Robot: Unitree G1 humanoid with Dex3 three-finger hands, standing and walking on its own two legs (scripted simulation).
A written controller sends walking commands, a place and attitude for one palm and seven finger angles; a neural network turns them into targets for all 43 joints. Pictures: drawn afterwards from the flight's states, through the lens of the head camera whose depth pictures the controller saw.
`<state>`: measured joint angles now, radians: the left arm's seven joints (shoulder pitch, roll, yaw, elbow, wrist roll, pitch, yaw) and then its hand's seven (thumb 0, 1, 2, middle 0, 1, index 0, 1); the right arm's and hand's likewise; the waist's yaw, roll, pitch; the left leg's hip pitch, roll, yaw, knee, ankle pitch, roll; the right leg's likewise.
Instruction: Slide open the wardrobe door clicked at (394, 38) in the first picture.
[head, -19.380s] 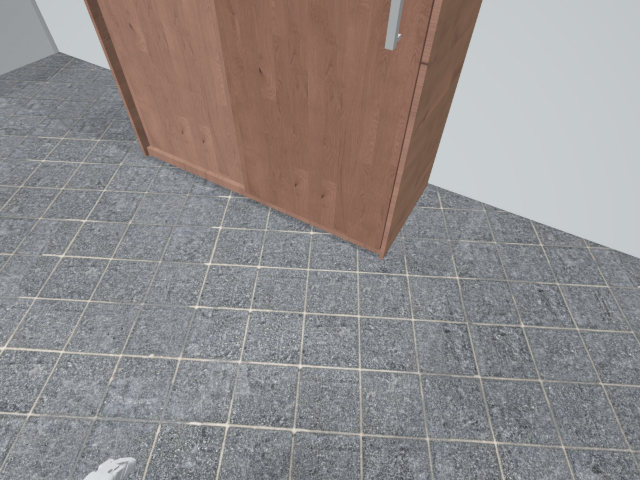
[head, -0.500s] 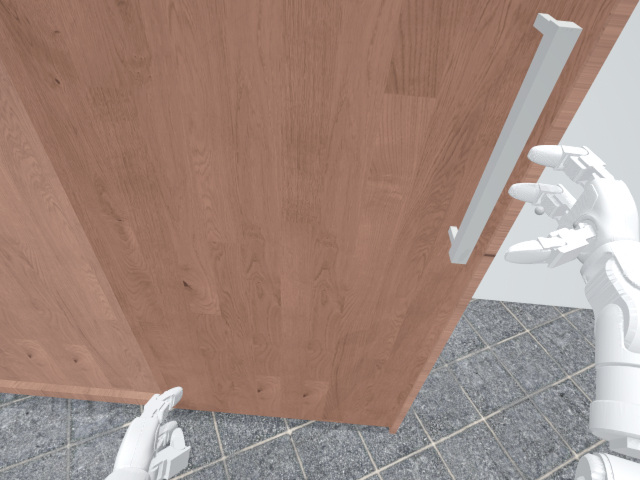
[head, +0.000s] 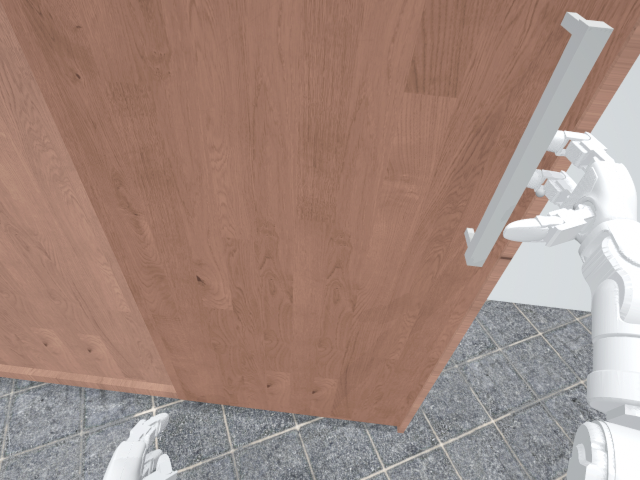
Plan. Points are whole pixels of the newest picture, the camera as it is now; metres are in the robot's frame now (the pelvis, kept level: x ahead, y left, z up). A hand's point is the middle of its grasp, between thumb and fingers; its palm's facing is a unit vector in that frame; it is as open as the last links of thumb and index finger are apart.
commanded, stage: feel for the door with the fingertips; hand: right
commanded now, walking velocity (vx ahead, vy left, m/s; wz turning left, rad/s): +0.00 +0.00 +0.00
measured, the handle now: (514, 161) +0.44 -0.19 +0.23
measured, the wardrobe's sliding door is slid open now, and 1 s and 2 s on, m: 0.00 0.00 0.00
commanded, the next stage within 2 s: slide the fingers in behind the handle in 0.10 s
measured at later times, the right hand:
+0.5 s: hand (555, 204) +0.38 -0.22 +0.22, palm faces +0.08 +1.00 -0.03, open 14.0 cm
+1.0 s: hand (534, 202) +0.38 -0.20 +0.22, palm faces +0.07 +1.00 -0.02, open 14.0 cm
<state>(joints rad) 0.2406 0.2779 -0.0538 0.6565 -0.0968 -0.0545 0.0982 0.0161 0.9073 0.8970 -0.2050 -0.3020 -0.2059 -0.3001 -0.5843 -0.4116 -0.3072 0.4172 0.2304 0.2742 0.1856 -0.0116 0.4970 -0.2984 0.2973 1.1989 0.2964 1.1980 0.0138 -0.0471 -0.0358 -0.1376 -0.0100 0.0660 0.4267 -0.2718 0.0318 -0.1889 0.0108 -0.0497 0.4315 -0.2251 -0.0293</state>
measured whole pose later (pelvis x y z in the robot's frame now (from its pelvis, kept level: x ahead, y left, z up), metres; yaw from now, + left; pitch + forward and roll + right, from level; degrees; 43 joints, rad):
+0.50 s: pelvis +0.00 +0.00 +0.00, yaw +0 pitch -1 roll +0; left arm 0.23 0.28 -0.05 0.63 -0.10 -0.06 0.10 0.02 0.91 0.90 -0.20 -0.30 -0.21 -0.30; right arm -0.53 -0.43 -0.33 0.39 0.24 0.27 0.22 -0.01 0.50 -0.30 0.30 1.20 0.30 1.20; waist 0.00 -0.05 -0.05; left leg -0.13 -0.02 0.07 0.43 -0.27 0.04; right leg -0.19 0.01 -0.05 0.44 -0.23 -0.03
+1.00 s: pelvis +0.00 +0.00 +0.00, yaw +0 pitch -2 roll +0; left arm 0.21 0.26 -0.06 0.63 -0.10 -0.04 0.09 0.02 0.91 0.90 -0.21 -0.30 -0.21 -0.30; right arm -0.53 -0.37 -0.28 0.32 0.23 0.32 0.15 -0.01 0.50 -0.30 0.30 1.20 0.30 1.20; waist 0.00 -0.05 -0.04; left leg -0.13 -0.01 0.06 0.43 -0.27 0.03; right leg -0.18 0.01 -0.05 0.43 -0.23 -0.03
